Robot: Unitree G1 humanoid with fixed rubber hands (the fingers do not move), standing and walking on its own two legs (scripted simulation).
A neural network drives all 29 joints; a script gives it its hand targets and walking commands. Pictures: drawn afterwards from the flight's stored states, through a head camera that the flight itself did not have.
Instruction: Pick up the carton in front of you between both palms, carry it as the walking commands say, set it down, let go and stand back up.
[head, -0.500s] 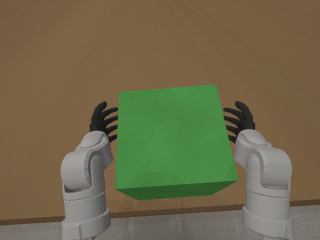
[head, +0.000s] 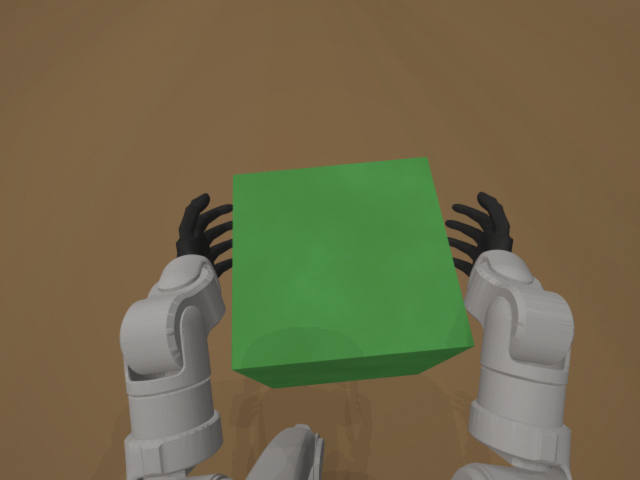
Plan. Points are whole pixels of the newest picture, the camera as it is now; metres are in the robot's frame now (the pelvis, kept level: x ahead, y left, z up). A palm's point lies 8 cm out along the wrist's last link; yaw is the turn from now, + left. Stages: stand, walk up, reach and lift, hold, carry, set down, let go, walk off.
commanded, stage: carry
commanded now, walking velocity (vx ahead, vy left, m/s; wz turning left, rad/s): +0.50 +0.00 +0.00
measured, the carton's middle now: (339, 289) +0.35 +0.05 +0.05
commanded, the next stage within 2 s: none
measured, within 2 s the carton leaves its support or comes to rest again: neither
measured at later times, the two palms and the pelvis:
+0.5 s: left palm out of the picture +0.74 +0.23 +0.26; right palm out of the picture +0.79 -0.07 +0.26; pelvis +0.44 +0.02 +0.13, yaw +3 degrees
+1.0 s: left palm out of the picture +1.09 +0.26 +0.21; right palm out of the picture +1.08 -0.04 +0.22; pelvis +0.83 +0.11 +0.15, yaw +1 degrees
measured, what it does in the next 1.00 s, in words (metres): climbs: right foot, then left foot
